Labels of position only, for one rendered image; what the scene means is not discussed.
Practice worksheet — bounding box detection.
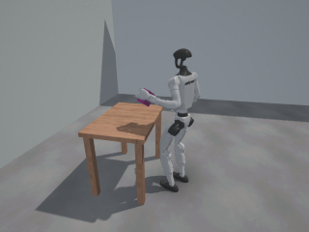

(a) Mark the table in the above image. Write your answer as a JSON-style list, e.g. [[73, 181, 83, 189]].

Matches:
[[78, 102, 164, 205]]

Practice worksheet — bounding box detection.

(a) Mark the right robot shin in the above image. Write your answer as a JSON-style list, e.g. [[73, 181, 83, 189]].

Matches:
[[174, 145, 185, 177]]

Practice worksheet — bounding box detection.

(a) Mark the robot left upper arm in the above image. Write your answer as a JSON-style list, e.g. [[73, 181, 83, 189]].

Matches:
[[167, 75, 182, 110]]

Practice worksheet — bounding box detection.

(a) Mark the left robot hand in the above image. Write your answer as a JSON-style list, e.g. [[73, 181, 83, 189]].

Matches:
[[135, 87, 150, 101]]

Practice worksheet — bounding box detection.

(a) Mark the humanoid robot torso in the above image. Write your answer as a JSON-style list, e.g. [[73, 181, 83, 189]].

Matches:
[[172, 73, 195, 129]]

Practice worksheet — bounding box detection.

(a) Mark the robot left forearm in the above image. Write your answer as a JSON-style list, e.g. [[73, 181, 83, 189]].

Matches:
[[147, 94, 179, 109]]

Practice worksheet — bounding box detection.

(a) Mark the sponge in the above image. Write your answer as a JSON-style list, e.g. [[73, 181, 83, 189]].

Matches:
[[137, 88, 155, 106]]

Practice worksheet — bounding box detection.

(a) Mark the robot right upper arm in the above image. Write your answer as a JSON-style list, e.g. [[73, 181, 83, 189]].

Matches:
[[192, 72, 201, 101]]

